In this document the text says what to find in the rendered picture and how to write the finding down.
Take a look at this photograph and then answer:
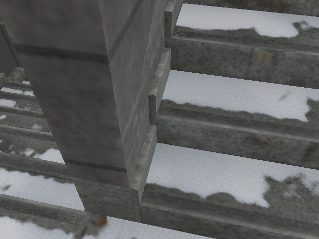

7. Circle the stairs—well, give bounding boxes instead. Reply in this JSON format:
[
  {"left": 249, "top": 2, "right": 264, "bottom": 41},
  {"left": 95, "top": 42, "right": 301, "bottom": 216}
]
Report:
[
  {"left": 140, "top": 0, "right": 319, "bottom": 239},
  {"left": 0, "top": 77, "right": 85, "bottom": 211}
]

